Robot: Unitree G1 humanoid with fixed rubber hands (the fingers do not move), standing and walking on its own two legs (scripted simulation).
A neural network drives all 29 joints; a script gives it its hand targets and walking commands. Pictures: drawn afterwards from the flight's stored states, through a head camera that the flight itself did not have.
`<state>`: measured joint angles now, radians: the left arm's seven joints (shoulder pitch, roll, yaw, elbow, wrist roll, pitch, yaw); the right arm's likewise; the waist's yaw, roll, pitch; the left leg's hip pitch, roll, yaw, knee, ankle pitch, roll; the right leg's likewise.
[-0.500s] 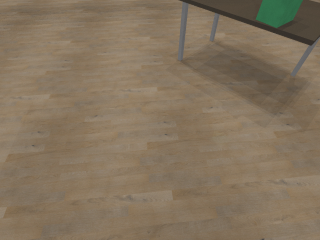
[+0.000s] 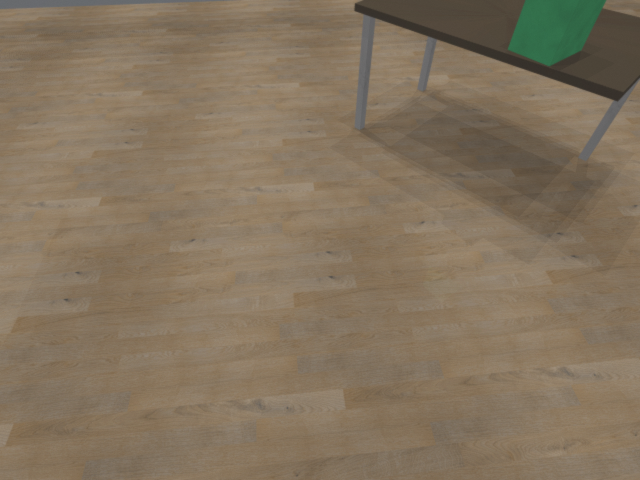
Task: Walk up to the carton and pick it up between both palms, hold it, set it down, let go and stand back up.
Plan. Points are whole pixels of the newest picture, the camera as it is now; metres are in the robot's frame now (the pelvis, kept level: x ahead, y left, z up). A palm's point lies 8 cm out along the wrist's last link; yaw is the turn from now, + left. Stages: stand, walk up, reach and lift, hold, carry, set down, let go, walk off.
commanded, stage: stand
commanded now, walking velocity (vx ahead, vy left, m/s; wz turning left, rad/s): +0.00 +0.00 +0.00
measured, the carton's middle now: (561, 10) +1.49 -0.80 -0.01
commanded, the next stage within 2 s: walk up in 1.32 s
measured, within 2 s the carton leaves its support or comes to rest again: neither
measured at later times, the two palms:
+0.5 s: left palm out of the picture -0.02 +0.20 -0.15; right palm out of the picture -0.03 -0.20 -0.15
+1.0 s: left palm out of the picture -0.03 +0.19 -0.15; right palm out of the picture -0.03 -0.19 -0.15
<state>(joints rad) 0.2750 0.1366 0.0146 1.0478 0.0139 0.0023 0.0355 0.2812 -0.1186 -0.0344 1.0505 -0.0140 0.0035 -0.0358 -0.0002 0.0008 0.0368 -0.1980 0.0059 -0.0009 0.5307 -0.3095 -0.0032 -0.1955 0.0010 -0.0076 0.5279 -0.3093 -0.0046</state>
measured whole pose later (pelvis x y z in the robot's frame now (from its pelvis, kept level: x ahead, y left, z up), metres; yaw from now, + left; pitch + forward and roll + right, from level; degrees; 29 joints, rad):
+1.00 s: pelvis +0.00 +0.00 +0.01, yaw +0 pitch -3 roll +0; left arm 0.28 0.08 0.01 1.19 0.01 0.00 0.05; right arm 0.29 -0.08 -0.01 1.19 -0.01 0.00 -0.05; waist 0.00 0.00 0.06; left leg -0.15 0.01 0.00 0.46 -0.27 -0.01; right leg -0.14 0.00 -0.01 0.45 -0.27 -0.01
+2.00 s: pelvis +0.11 -0.16 -0.04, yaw -15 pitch +0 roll +1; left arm 0.25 0.16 0.06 0.99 0.03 -0.04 -0.04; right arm 0.33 -0.25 -0.10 1.09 -0.06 -0.04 0.01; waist 0.02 0.15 0.00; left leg -0.18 0.21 0.09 1.05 -0.55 -0.05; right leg -0.42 -0.08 -0.14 0.88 -0.45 -0.03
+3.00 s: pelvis +0.67 -0.47 -0.02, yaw -24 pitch -1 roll +3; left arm 0.13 0.12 0.01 0.92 0.05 -0.08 -0.01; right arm 0.36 -0.18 -0.05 1.12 -0.02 -0.05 0.02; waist -0.04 0.05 0.06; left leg -0.21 0.07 0.11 1.04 -0.54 0.01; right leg -0.41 -0.13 -0.09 0.81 -0.38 0.01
